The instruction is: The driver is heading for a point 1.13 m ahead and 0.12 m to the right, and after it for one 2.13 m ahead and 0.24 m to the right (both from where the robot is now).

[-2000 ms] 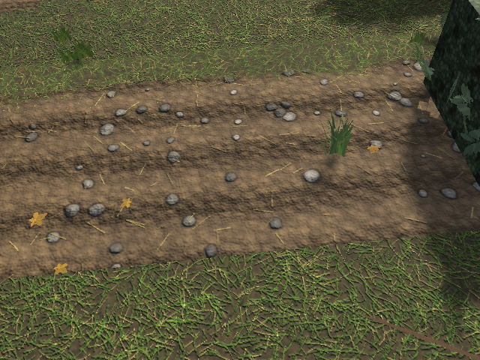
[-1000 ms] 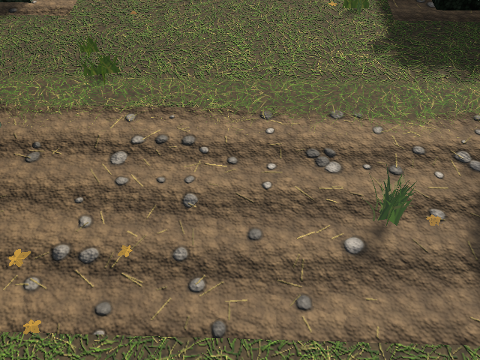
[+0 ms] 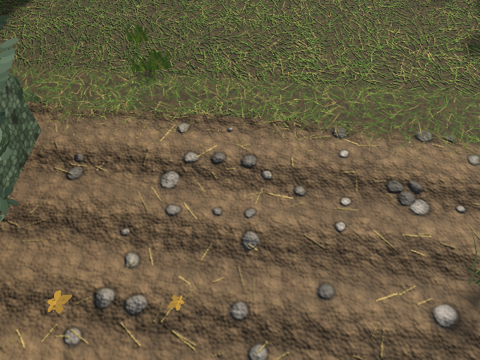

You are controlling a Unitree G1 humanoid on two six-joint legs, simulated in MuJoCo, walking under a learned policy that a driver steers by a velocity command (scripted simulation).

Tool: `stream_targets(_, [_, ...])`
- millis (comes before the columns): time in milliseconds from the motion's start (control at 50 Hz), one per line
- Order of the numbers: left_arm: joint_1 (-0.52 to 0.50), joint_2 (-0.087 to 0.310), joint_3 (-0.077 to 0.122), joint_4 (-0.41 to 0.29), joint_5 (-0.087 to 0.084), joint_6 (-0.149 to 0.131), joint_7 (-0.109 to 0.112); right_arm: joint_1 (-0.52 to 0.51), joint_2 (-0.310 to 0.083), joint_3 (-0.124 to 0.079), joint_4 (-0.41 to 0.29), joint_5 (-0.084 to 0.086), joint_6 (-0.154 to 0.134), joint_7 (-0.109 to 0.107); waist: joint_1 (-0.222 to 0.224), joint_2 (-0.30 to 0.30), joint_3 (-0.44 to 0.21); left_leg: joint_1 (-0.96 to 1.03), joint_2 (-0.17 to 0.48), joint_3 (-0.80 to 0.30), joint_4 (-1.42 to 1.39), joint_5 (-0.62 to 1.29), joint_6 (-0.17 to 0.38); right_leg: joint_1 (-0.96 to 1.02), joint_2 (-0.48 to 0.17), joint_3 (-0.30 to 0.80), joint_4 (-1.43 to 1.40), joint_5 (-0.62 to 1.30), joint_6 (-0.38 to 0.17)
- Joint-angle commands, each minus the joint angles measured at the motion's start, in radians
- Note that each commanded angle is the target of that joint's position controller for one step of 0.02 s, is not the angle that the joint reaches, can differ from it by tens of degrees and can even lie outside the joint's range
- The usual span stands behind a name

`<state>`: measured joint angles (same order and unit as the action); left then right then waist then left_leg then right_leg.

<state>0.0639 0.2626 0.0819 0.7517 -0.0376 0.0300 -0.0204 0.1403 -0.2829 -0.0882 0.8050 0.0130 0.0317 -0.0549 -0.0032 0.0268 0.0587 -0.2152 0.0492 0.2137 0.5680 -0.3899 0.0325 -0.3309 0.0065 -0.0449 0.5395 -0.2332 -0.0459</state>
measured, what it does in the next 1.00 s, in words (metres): walks ahead, turning right: left foot, then right foot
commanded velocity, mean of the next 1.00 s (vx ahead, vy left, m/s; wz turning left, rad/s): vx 0.42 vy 0.00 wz -0.32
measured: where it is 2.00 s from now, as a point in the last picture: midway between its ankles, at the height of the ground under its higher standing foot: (308, 201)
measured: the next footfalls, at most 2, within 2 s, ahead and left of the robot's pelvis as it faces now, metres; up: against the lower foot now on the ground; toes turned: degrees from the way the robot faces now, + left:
left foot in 0.42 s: +0.31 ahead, +0.09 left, +0.00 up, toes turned -20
right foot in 0.90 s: +0.45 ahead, -0.26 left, +0.00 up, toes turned -22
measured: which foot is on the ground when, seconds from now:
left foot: down 0.00-0.00, up 0.02-0.40, down 0.42-0.90, up 0.92-1.00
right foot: down 0.00-0.42, up 0.44-0.88, down 0.90-1.00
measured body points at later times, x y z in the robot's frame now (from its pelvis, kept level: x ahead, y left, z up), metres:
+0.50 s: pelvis +0.18 +0.01 +0.00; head +0.21 +0.01 +0.45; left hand +0.33 +0.26 -0.12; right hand +0.29 -0.30 -0.08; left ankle +0.27 +0.10 -0.73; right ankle +0.03 -0.09 -0.67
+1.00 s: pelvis +0.39 -0.13 +0.00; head +0.42 -0.15 +0.45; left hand +0.65 +0.05 -0.08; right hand +0.32 -0.40 -0.13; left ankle +0.33 +0.05 -0.64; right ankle +0.41 -0.25 -0.73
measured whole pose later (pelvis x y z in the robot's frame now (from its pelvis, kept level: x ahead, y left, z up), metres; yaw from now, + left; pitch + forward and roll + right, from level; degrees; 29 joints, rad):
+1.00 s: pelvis +0.39 -0.13 +0.00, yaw -18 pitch +2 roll +0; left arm 0.12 0.25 0.05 0.67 0.00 -0.08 -0.02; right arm 0.34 -0.30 -0.05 0.92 0.04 -0.07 0.01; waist -0.04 0.03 0.03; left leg -0.36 0.04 -0.05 1.11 -0.42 0.01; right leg -0.37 -0.01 -0.05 0.51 -0.18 -0.03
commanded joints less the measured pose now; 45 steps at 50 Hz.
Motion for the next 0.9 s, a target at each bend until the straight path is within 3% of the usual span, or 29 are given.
stream_targets(20, [0.299,0.299,0.084,0.005,0.021,-0.015,0.016,-0.097,-0.045,-0.002,-0.147,-0.045,-0.052,0.021,0.092,-0.305,-0.309,-0.475,-0.093,-0.1,0.518,-0.211,-0.055,0.59,-0.342,0.653,-0.168,0.328,-0.338])
stream_targets(40, [0.315,0.236,0.064,-0.005,0.037,-0.03,0.018,-0.12,-0.083,-0.012,-0.128,-0.019,-0.084,0.05,0.122,-0.193,-0.32,-0.575,-0.067,-0.282,0.628,-0.273,-0.049,0.617,-0.376,0.673,-0.228,0.183,-0.369])
stream_targets(60, [0.25,0.192,0.053,-0.018,0.026,-0.046,0.021,-0.128,-0.114,-0.021,-0.125,0.007,-0.1,0.069,0.098,-0.164,-0.227,-0.632,-0.03,-0.3,0.616,-0.181,-0.036,0.575,-0.324,0.58,-0.249,0.075,-0.32])
stream_targets(80, [0.199,0.164,0.047,-0.028,0.008,-0.055,0.025,-0.132,-0.12,-0.025,-0.107,0.006,-0.109,0.072,0.073,-0.105,-0.156,-0.629,-0.004,-0.291,0.556,-0.098,-0.031,0.5,-0.269,0.507,-0.267,0.018,-0.269])
stream_targets(100, [0.162,0.145,0.039,-0.034,-0.002,-0.061,0.029,-0.142,-0.131,-0.03,-0.1,-0.009,-0.116,0.065,0.054,-0.081,-0.103,-0.605,0.013,-0.283,0.478,-0.019,-0.039,0.427,-0.246,0.47,-0.287,0.063,-0.242])
stream_targets(120, [0.15,0.132,0.031,-0.039,0.002,-0.068,0.035,-0.139,-0.122,-0.03,-0.096,-0.016,-0.121,0.062,0.036,-0.087,-0.089,-0.543,0.016,-0.278,0.424,0.038,-0.047,0.369,-0.222,0.439,-0.299,0.152,-0.232])
stream_targets(160, [0.163,0.152,0.037,-0.043,0.01,-0.075,0.043,-0.141,-0.091,-0.022,-0.094,-0.015,-0.129,0.063,0.026,-0.084,-0.096,-0.473,-0.01,-0.257,0.32,0.111,-0.07,0.317,-0.192,0.394,-0.304,0.245,-0.223])
stream_targets(240, [0.207,0.185,0.048,-0.036,0.009,-0.075,0.048,-0.216,-0.049,0.001,-0.112,-0.007,-0.131,0.066,0.058,-0.127,-0.054,-0.353,-0.05,-0.246,0.08,0.252,-0.087,0.194,-0.142,0.354,-0.309,0.161,-0.187])
stream_targets(300, [0.24,0.183,0.047,-0.031,0.008,-0.071,0.041,-0.245,-0.071,0.0,-0.127,0.005,-0.138,0.074,0.072,-0.153,-0.044,-0.264,-0.067,-0.255,-0.009,0.299,-0.082,0.14,-0.142,0.388,-0.287,0.103,-0.168])
stream_targets(340, [0.24,0.176,0.046,-0.033,0.007,-0.071,0.04,-0.223,-0.099,-0.009,-0.125,0.01,-0.148,0.077,0.058,-0.162,-0.055,-0.192,-0.069,-0.269,-0.045,0.294,-0.069,0.133,-0.152,0.436,-0.258,0.064,-0.154])
stream_targets(400, [0.216,0.133,0.03,-0.048,0.01,-0.073,0.043,-0.072,-0.13,-0.028,-0.082,0.006,-0.165,0.071,-0.029,-0.174,-0.089,0.028,-0.061,-0.262,-0.122,0.274,-0.025,0.09,-0.104,0.458,-0.133,0.059,-0.108])
stream_targets(420, [0.195,0.085,0.014,-0.064,0.02,-0.079,0.041,0.062,-0.174,-0.043,-0.058,-0.004,-0.169,0.062,-0.096,-0.125,-0.169,0.22,0.042,-0.356,-0.122,0.227,0.025,0.0,-0.053,0.4,0.06,0.049,-0.071])
stream_targets(440, [0.25,0.016,-0.006,-0.101,0.007,-0.088,0.043,0.191,-0.271,-0.064,-0.039,-0.03,-0.163,0.058,-0.097,0.138,-0.29,0.493,0.27,-0.722,-0.22,0.005,0.158,-0.262,0.086,0.246,0.404,-0.191,-0.003])
stream_targets(460, [0.305,0.072,0.001,-0.104,-0.015,-0.094,0.046,0.208,-0.244,-0.058,-0.018,-0.024,-0.16,0.069,-0.068,0.281,-0.29,0.494,0.375,-1.031,-0.328,-0.251,0.239,-0.428,0.057,0.233,0.618,-0.367,0.014])
stream_targets(480, [0.289,0.145,0.019,-0.081,-0.014,-0.094,0.044,0.141,-0.154,-0.031,-0.037,-0.011,-0.16,0.072,-0.066,0.176,-0.169,0.387,0.338,-0.929,-0.347,-0.308,0.215,-0.467,0.003,0.251,0.696,-0.285,0.007])
stream_targets(520, [0.214,0.129,0.018,-0.084,0.014,-0.092,0.04,0.063,-0.084,-0.009,-0.036,-0.014,-0.147,0.073,-0.042,0.081,-0.058,0.208,0.242,-0.676,-0.36,-0.088,0.166,-0.432,-0.051,0.2,0.672,-0.152,0.001])
stream_targets(540, [0.198,0.116,0.018,-0.09,0.018,-0.093,0.036,0.052,-0.068,0.0,-0.03,-0.019,-0.146,0.071,-0.027,0.082,-0.045,0.157,0.216,-0.606,-0.375,0.01,0.158,-0.401,-0.076,0.199,0.632,-0.112,-0.002])
stream_targets(580, [0.196,0.08,0.009,-0.093,0.015,-0.093,0.026,0.062,-0.071,0.001,-0.013,-0.018,-0.15,0.069,-0.015,0.085,-0.048,0.113,0.188,-0.512,-0.403,0.131,0.162,-0.358,-0.09,0.171,0.568,-0.074,0.001])
stream_targets(620, [0.16,0.066,0.001,-0.111,0.023,-0.091,0.023,0.08,-0.097,-0.005,0.005,-0.009,-0.155,0.067,-0.015,0.068,-0.038,0.105,0.189,-0.457,-0.43,0.211,0.185,-0.373,-0.103,0.145,0.47,-0.023,0.019])
stream_targets(700, [0.046,0.037,-0.022,-0.143,0.027,-0.1,0.012,0.106,-0.145,-0.014,0.026,0.005,-0.144,0.062,-0.045,0.053,-0.026,0.08,0.161,-0.335,-0.443,0.322,0.172,-0.3,-0.103,0.083,0.206,0.152,0.044])
stream_targets(780, [-0.06,0.053,-0.024,-0.172,0.018,-0.103,-0.001,0.185,-0.169,-0.014,0.059,0.02,-0.13,0.065,-0.083,0.056,-0.006,0.101,0.182,-0.319,-0.413,0.338,0.155,-0.216,-0.072,0.052,0.061,0.196,0.042])
stream_targets(820, [-0.075,0.073,-0.018,-0.185,0.015,-0.109,-0.006,0.204,-0.178,-0.013,0.075,0.026,-0.118,0.065,-0.065,0.063,0.006,0.133,0.206,-0.347,-0.375,0.368,0.142,-0.181,-0.056,0.056,0.006,0.151,0.021])
stream_targets(860, [0.032,0.113,0.004,-0.158,0.02,-0.114,-0.004,0.187,-0.194,-0.013,0.079,0.028,-0.108,0.062,0.016,0.064,-0.043,0.128,0.19,-0.333,-0.248,0.544,0.111,0.001,-0.02,0.032,-0.07,0.138,-0.01])
stream_targets(880, [0.172,0.161,0.031,-0.116,0.026,-0.114,0.005,0.193,-0.167,-0.002,0.078,0.023,-0.107,0.062,0.081,0.042,-0.135,0.073,0.135,-0.291,-0.073,0.625,0.081,0.217,-0.02,0.035,-0.078,0.144,-0.036])
stream_targets(900, [0.36,0.241,0.055,-0.089,0.044,-0.11,0.018,0.182,-0.098,0.026,0.045,-0.004,-0.111,0.063,0.157,-0.071,-0.297,-0.122,0.069,-0.241,0.247,0.394,0.034,0.515,-0.219,0.236,-0.047,0.146,-0.101])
